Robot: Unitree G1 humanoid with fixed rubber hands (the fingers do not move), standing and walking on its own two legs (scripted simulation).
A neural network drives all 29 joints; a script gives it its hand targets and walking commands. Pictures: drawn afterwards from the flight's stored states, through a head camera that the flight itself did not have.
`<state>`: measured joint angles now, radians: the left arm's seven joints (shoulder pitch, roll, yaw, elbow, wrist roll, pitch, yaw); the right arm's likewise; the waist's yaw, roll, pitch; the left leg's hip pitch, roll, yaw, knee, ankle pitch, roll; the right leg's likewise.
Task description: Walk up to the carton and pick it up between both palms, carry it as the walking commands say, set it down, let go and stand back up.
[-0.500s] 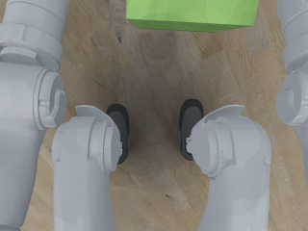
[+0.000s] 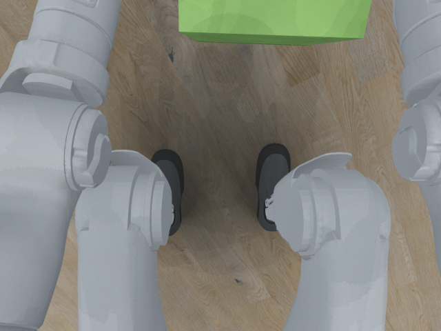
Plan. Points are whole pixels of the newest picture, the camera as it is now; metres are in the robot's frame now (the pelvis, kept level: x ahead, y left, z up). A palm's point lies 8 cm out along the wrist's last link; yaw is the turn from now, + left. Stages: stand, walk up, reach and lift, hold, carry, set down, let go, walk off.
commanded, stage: reach and lift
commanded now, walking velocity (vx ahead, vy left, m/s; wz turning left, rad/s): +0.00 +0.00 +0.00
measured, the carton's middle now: out of the picture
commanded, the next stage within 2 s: none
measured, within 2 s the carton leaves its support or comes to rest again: leaves its support in 1.04 s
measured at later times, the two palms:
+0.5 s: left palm out of the picture +0.57 +0.11 -0.19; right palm out of the picture +0.57 -0.20 -0.18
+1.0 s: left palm out of the picture +0.57 +0.11 -0.18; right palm out of the picture +0.57 -0.19 -0.18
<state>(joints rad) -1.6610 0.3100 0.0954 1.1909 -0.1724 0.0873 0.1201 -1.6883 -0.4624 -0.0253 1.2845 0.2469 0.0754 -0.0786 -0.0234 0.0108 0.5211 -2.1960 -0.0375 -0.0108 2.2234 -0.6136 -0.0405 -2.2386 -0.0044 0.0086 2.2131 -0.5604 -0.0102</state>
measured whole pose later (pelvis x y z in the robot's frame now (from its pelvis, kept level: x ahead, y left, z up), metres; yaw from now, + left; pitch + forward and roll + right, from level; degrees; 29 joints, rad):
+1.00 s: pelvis +0.01 +0.00 +0.00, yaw +0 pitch +32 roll +2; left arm -1.56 0.25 0.18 0.98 -0.13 0.23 0.16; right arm -1.59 -0.38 -0.11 1.07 0.13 0.21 -0.05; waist -0.03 0.01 0.53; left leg -2.17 -0.08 -0.02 2.26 -0.65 -0.06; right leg -2.22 0.01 0.03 2.25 -0.59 0.00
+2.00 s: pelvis -0.02 +0.01 +0.07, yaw -1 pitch +30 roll +2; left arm -1.50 0.09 0.45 0.68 0.08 0.34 0.18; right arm -1.56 -0.30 -0.23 0.84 -0.04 0.40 -0.11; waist -0.02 0.03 0.52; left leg -1.95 -0.07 -0.02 1.99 -0.57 -0.04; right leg -1.99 0.04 0.05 1.98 -0.51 0.02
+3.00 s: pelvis -0.03 +0.01 +0.17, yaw -2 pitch +23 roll +1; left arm -1.33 0.00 0.48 0.49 0.14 0.41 0.15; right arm -1.37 -0.19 -0.30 0.63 -0.12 0.49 -0.10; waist -0.01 0.03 0.52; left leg -1.60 -0.07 -0.03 1.67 -0.48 -0.03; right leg -1.63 0.03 0.05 1.66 -0.43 0.02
